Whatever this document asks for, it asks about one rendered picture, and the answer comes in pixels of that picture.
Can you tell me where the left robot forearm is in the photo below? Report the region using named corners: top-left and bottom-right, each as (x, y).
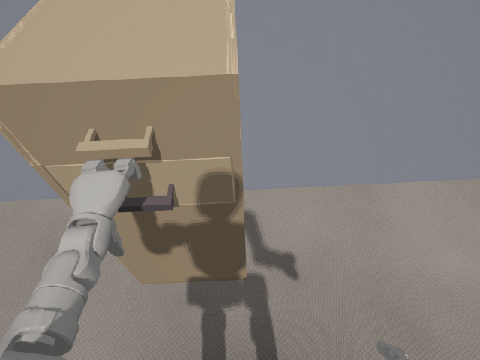
top-left (0, 212), bottom-right (113, 358)

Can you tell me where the robot left hand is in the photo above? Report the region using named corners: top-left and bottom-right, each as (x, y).
top-left (69, 157), bottom-right (142, 256)

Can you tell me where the robot right hand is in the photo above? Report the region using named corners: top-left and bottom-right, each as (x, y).
top-left (377, 341), bottom-right (409, 360)

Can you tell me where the handle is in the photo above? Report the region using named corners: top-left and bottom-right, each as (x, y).
top-left (117, 184), bottom-right (174, 212)
top-left (75, 139), bottom-right (153, 161)

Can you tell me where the cabinet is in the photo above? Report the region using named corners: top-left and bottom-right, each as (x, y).
top-left (0, 0), bottom-right (247, 284)

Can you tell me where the drawer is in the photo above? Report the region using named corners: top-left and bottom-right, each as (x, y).
top-left (45, 157), bottom-right (234, 205)

